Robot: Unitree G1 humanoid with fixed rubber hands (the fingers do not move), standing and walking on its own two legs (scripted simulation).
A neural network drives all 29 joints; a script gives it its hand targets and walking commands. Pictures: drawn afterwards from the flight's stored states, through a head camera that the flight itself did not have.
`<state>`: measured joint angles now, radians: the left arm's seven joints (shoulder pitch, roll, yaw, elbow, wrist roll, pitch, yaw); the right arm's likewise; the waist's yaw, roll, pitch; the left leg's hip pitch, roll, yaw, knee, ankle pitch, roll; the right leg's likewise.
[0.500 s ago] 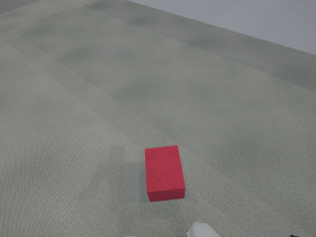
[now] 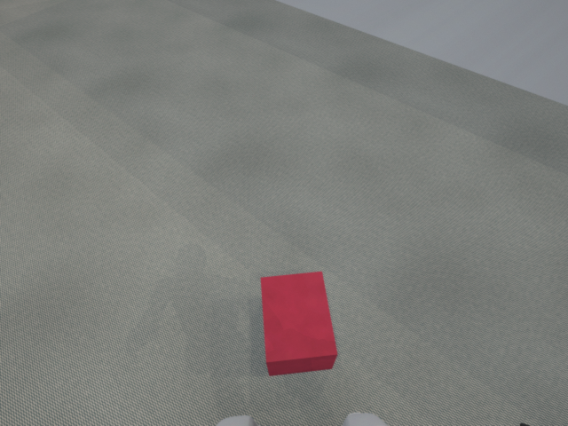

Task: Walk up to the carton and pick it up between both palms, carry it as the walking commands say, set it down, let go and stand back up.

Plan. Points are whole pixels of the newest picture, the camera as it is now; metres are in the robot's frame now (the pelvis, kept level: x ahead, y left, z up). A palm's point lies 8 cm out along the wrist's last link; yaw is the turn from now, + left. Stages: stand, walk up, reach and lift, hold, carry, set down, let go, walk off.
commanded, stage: walk up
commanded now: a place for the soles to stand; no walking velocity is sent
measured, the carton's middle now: (296, 323) +0.48 +0.00 -0.67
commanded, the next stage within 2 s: stand in 0.84 s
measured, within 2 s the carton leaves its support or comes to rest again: neither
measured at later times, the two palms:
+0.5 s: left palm out of the picture +0.07 +0.33 -0.08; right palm out of the picture +0.10 -0.34 -0.09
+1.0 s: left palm out of the picture +0.05 +0.33 -0.08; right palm out of the picture +0.08 -0.34 -0.09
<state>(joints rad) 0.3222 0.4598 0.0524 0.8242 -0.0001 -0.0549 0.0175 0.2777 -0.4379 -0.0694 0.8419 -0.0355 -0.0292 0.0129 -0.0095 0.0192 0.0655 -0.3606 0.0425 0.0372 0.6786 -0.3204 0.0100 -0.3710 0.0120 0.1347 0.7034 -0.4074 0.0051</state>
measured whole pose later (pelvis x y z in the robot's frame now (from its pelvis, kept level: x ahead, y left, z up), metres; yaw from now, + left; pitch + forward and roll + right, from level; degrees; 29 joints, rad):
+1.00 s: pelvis -0.02 +0.00 +0.00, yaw +0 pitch -1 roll -1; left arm 0.31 0.46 0.05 0.82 0.00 -0.03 0.00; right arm 0.15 -0.44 -0.07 0.94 -0.04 -0.01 0.02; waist -0.01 0.02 0.02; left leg -0.36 0.04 0.04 0.69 -0.31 0.01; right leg -0.34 0.01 0.13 0.66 -0.31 0.01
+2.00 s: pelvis +0.02 -0.02 -0.01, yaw +1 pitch +11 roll +1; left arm 0.03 0.41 0.07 0.66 0.00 0.06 -0.04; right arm -0.08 -0.37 -0.08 0.68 -0.04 0.06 0.02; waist -0.01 0.02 0.11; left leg -0.56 0.03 0.04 0.69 -0.32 -0.02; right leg -0.57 0.00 0.13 0.73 -0.36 0.03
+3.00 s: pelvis -0.03 -0.04 -0.08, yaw +4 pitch +45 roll +4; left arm -0.93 0.24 0.29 0.80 0.00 0.08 0.06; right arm -1.05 -0.30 -0.17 0.88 -0.03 0.06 -0.01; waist -0.01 0.01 -0.04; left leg -1.43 0.02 0.03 0.87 -0.23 -0.02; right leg -1.46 0.00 0.13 0.97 -0.31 0.04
